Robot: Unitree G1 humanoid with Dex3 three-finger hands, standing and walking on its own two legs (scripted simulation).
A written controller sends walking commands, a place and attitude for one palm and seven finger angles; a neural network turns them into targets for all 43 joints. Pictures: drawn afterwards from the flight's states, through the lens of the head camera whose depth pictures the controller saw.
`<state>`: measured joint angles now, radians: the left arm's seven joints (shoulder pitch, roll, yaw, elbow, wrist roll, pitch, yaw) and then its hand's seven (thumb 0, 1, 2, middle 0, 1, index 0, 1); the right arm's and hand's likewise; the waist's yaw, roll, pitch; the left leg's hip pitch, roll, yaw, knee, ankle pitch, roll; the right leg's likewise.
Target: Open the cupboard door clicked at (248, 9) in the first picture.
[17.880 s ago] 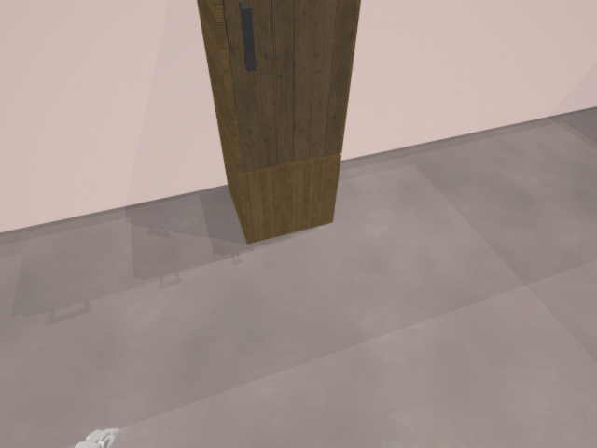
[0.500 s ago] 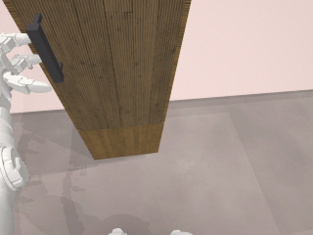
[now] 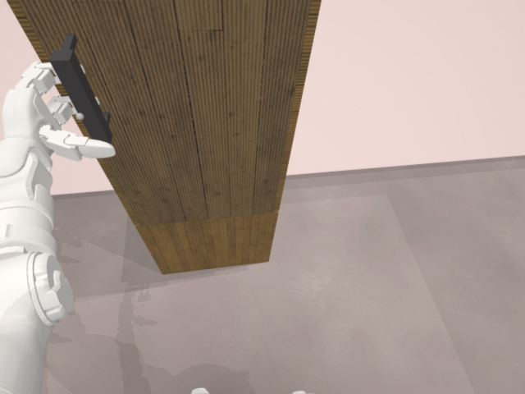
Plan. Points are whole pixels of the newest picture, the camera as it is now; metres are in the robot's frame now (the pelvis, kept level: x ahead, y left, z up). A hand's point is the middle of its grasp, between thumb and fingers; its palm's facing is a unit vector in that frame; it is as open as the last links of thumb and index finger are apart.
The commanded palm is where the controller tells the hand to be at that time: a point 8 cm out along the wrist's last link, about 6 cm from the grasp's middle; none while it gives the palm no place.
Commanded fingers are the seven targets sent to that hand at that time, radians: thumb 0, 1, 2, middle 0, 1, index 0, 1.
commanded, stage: slide the fingers in behind the handle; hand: left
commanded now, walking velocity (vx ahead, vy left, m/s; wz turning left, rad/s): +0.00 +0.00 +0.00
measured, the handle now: (88, 93) +0.53 +0.23 +0.14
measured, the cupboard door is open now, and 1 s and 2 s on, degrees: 0 0 5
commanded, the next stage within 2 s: close the thumb around the handle in 0.76 s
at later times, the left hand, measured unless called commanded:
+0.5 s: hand (102, 116) +0.49 +0.21 +0.13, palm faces +0.09 -1.00 +0.01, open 13.9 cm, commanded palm +0.46 +0.25 +0.14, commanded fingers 0.00 -0.50 0.30 -0.30 -1.20 -0.30 -1.20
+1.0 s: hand (101, 117) +0.48 +0.21 +0.14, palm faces +0.09 -1.00 +0.01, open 13.5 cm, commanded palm +0.46 +0.25 +0.14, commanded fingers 0.00 -0.05 0.49 -0.33 -1.25 -0.33 -1.25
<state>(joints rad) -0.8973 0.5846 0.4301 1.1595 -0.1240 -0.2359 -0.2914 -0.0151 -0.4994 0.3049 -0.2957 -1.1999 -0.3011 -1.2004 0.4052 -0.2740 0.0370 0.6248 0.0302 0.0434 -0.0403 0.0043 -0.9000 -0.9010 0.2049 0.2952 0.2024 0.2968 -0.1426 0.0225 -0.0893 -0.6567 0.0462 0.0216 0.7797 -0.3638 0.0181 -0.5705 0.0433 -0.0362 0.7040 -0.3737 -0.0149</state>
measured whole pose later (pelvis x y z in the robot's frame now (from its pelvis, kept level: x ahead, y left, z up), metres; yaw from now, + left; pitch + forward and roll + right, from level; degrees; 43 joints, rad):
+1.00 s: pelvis -0.01 +0.00 +0.00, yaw +0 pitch +13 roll -2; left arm -0.91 0.52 0.39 1.15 -0.12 -0.25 -0.21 -0.01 -0.43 0.34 -0.29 -1.21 -0.31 -1.21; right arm 0.42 -0.28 0.02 0.65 0.02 0.02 -0.03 0.01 -0.90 -0.90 0.20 0.30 0.20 0.30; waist -0.14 0.03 -0.09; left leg -0.65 0.04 0.02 0.78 -0.35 0.01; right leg -0.57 0.04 -0.04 0.71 -0.37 -0.02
